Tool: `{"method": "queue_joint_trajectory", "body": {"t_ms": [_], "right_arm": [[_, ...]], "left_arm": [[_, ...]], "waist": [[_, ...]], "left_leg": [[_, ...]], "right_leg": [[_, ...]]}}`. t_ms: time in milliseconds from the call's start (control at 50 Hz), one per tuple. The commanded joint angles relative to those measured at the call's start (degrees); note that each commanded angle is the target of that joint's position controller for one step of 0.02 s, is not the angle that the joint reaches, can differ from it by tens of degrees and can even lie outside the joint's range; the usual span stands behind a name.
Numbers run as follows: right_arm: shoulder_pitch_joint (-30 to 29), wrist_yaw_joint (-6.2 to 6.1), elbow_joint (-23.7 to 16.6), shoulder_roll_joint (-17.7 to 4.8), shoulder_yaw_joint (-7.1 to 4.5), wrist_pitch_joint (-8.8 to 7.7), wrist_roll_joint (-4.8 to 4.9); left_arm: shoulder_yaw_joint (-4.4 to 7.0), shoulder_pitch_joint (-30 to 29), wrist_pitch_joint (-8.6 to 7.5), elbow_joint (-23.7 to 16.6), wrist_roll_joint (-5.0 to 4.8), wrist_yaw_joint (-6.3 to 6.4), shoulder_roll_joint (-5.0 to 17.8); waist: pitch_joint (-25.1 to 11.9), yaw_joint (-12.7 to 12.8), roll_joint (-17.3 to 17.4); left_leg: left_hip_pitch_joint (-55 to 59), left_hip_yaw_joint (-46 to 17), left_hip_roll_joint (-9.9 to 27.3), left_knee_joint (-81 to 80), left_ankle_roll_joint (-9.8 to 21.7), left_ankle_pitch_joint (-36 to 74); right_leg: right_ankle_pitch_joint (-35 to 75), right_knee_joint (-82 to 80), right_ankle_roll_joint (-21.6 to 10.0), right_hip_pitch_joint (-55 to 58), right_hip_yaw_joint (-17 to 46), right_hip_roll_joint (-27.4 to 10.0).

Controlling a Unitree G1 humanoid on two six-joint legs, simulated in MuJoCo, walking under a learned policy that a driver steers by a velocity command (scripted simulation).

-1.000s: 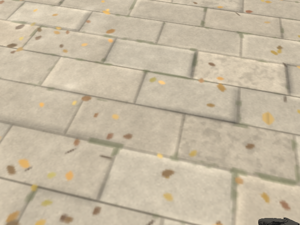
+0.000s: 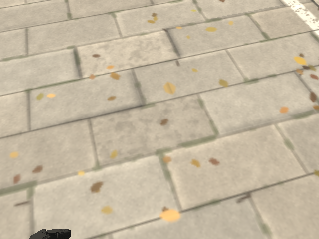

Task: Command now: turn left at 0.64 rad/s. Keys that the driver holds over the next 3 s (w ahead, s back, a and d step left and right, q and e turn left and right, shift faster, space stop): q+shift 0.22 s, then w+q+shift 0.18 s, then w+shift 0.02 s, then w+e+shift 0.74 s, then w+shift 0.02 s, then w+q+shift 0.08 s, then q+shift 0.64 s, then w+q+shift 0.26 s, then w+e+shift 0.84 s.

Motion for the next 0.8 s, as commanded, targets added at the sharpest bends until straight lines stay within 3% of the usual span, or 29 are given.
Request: {"method": "queue_joint_trajectory", "body": {"t_ms": [20,60,100,140,160,180,200,220,240,260,280,300,320,360,400,440,460,500,580,700,720,760,780,800], "right_arm": [[-3.38,0.57,-7.22,-1.88,-0.35,-0.02,-0.25],[-4.05,1.69,-9.04,-2.19,-0.34,0.04,-0.3],[-3.02,2.33,-10.07,-3.46,-0.95,0.6,-0.07],[-0.6,2.48,-10.19,-3.85,-1.64,1.2,0.03],[1.56,1.97,-9.68,-4.84,-2.36,1.18,-0.16],[5.27,0.88,-9.1,-9.56,-4.16,0.74,-0.4],[5.93,0.1,-10.68,-18.5,-6.0,-0.19,-1.03],[7.28,1.1,-11.46,-16.03,-4.96,-2.35,-2.93],[7.79,1.3,-10.28,-13.85,-4.28,-3.98,-1.78],[6.7,1.02,-9.72,-11.62,-3.74,-4.73,0.26],[4.28,0.74,-10.07,-10.0,-2.95,-4.72,1.22],[2.25,0.15,-10.77,-9.31,-2.27,-4.67,0.95],[1.64,-0.37,-11.5,-9.42,-2.05,-4.77,0.23],[3.0,-1.12,-11.47,-9.58,-1.97,-5.4,-0.47],[4.96,-1.56,-10.81,-9.86,-1.84,-5.8,-0.29],[4.36,-1.63,-10.67,-8.88,-1.19,-6.08,-0.49],[4.66,-1.47,-10.37,-7.95,-0.78,-6.32,-0.57],[6.08,-0.85,-9.76,-8.22,-0.56,-6.82,-0.4],[8.29,0.18,-8.08,-9.17,-0.33,-7.64,-0.31],[9.69,0.44,-5.08,-9.8,-0.56,-7.54,-1.19],[8.91,0.44,-5.04,-10.17,-0.66,-7.37,-1.38],[4.8,0.18,-5.98,-11.29,-0.74,-7.07,-1.76],[3.41,-0.23,-6.29,-10.98,-0.45,-6.79,-2.01],[3.51,-0.85,-7.32,-9.62,0.29,-7.18,-2.78]], "left_arm": [[2.86,-2.52,-0.96,-2.85,-0.08,0.49,8.75],[3.69,-1.57,-0.95,-2.32,-0.42,0.08,10.94],[4.29,-1.21,-1.17,-1.92,-1.36,-0.71,12.32],[4.51,-2.16,-1.21,-1.51,-2.46,-1.42,12.41],[4.39,-0.69,-1.14,-0.49,-2.85,-1.73,11.21],[4.07,2.17,-1.09,0.5,-2.12,-2.16,9.19],[2.75,-2.22,-1.31,-4.01,0.46,-1.89,6.03],[2.96,-6.74,-1.42,-5.13,0.38,-1.32,7.74],[3.29,-6.21,-2.03,-5.17,-1.17,-1.56,8.83],[3.56,-5.51,-2.94,-4.55,-1.96,-1.93,9.31],[4.15,-5.65,-3.66,-4.17,-1.81,-2.05,11.02],[4.44,-5.36,-4.27,-3.71,-1.54,-2.29,11.5],[4.39,-4.85,-5.0,-3.3,-1.49,-2.75,11.14],[4.07,-4.69,-6.44,-2.19,-1.27,-3.31,9.95],[3.6,-5.25,-7.13,-1.77,-1.24,-3.4,8.6],[2.95,-3.62,-7.22,-0.71,-1.62,-3.67,7.82],[2.5,-3.48,-7.28,-0.26,-1.59,-3.81,7.37],[1.77,-5.62,-7.35,-0.81,-1.78,-3.93,7.0],[0.82,-8.75,-7.82,-3.0,-2.8,-4.48,8.19],[-0.51,-8.21,-7.98,-5.51,-3.66,-6.81,8.11],[-0.65,-7.15,-7.87,-5.59,-3.76,-7.0,8.15],[-0.11,-0.34,-7.44,-4.3,-3.47,-6.71,9.42],[1.12,8.94,-7.13,-1.7,-3.3,-6.25,11.13],[3.0,23.27,-6.52,2.06,-3.66,-5.62,14.35]], "waist": [[-5.17,2.31,-9.88],[-6.33,2.84,-9.71],[-6.89,2.45,-9.69],[-6.94,0.51,-8.59],[-7.02,-0.42,-6.11],[-7.13,-1.19,4.3],[-5.96,-0.62,22.2],[-13.24,-3.68,13.47],[-12.8,-2.65,8.49],[-10.06,-1.44,4.45],[-6.63,-0.32,3.33],[-4.89,0.8,4.83],[-4.54,1.31,5.85],[-4.64,1.12,4.3],[-4.04,0.9,4.2],[-3.51,1.21,7.69],[-3.46,0.5,8.96],[-1.84,-1.61,9.42],[1.95,-4.31,7.8],[3.84,-4.25,4.52],[3.16,-3.43,4.34],[-1.92,1.33,4.75],[-7.78,6.51,3.52],[-14.71,12.83,0.43]], "left_leg": [[-1.22,-0.58,3.03,-5.99,0.33,4.09],[1.87,1.12,2.82,-11.19,1.71,4.36],[4.46,2.71,2.06,-15.11,3.38,4.25],[9.46,4.71,0.45,-22.45,5.71,8.41],[14.51,4.37,-1.29,-27.52,7.56,13.18],[23.1,-3.55,0.86,-34.11,11.18,31.68],[31.78,-30.61,15.11,-38.27,22.47,49.44],[31.4,-36.95,18.71,-41.06,28.26,43.01],[32.11,-34.02,16.42,-43.45,26.5,20.79],[30.61,-33.38,13.91,-46.14,23.2,-3.79],[27.93,-34.04,13.27,-48.38,21.36,-14.54],[25.04,-33.06,11.62,-49.87,20.28,-16.98],[23.9,-31.77,10.24,-50.63,19.7,-15.75],[24.12,-28.87,8.39,-50.58,18.97,-9.32],[23.16,-27.56,6.96,-50.24,18.86,-6.17],[21.51,-23.34,5.91,-50.0,18.16,-2.53],[20.54,-21.23,5.44,-49.92,17.63,-0.4],[19.49,-20.05,6.28,-50.11,17.42,0.12],[25.74,-20.82,11.34,-51.58,18.21,-0.29],[37.42,-12.93,14.68,-51.81,16.75,11.23],[37.54,-10.75,14.33,-50.97,16.1,17.03],[32.57,-3.38,11.47,-43.27,13.76,46.43],[27.8,1.39,8.84,-31.35,12.02,62.13],[15.37,2.79,6.84,-14.54,10.25,64.07]], "right_leg": [[21.06,-7.13,-11.6,5.08,4.25,-15.17],[23.62,-6.09,-11.46,6.03,3.44,-16.95],[24.25,-4.16,-10.39,6.74,2.68,-18.45],[21.2,0.3,-7.37,5.37,0.34,-18.25],[16.49,5.56,-4.54,2.56,-2.02,-16.0],[6.41,18.45,-0.13,-5.27,-6.05,-10.32],[-23.7,37.37,5.98,-26.87,-5.23,0.78],[-27.74,46.95,5.31,-29.06,8.66,3.11],[-22.24,47.57,3.12,-31.28,11.86,1.61],[-15.79,43.37,0.85,-32.96,13.14,-0.37],[-11.05,39.15,-0.03,-33.8,12.94,-0.71],[-6.88,36.22,-0.12,-31.86,12.99,-0.4],[-3.35,34.13,0.26,-30.17,12.55,0.63],[2.46,27.9,1.29,-28.32,12.09,1.98],[5.58,22.47,2.61,-26.84,11.93,3.38],[9.19,17.37,4.11,-24.44,10.33,3.29],[11.08,15.11,4.78,-22.37,9.37,2.94],[12.72,12.4,4.92,-21.37,8.22,1.98],[10.97,10.08,1.6,-28.62,7.6,-0.64],[6.08,10.89,-3.73,-36.44,6.97,-1.67],[5.38,11.3,-4.64,-34.6,5.75,-1.11],[4.45,11.46,-6.96,-19.28,0.55,3.37],[6.09,12.03,-8.16,-4.72,-2.41,7.14],[4.07,14.72,-9.91,16.21,0.62,8.23]]}}
Next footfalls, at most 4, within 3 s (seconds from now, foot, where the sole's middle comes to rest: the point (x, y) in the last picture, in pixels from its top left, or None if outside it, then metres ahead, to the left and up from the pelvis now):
0.18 left None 0.04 0.13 -0.78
0.80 right None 0.43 0.00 -0.78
1.24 left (121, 149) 0.88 0.19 -0.78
1.62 right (166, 108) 1.13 -0.04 -0.78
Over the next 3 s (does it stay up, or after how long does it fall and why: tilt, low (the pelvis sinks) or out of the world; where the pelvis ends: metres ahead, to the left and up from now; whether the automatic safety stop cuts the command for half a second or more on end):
stays up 1.63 0.47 -0.03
